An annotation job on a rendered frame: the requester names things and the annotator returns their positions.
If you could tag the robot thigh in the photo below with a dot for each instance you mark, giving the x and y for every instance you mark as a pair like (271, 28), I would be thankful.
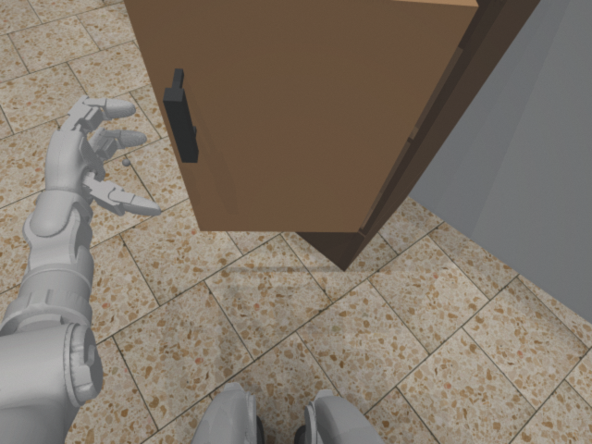
(230, 418)
(334, 420)

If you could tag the right robot thigh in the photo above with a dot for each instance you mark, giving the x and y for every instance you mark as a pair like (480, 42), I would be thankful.
(334, 420)

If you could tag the robot left forearm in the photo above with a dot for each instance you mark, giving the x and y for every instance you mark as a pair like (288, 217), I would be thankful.
(57, 283)

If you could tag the left robot thigh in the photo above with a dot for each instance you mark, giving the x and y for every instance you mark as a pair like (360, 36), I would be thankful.
(230, 418)

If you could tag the robot left hand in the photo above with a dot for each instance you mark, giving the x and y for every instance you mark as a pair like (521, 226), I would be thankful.
(70, 157)

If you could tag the left robot upper arm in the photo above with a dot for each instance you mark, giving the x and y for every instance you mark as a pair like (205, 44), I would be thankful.
(46, 375)

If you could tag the handle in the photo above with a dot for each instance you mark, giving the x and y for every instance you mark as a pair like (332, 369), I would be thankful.
(179, 117)

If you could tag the cupboard door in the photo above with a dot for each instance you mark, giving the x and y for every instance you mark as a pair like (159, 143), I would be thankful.
(301, 107)

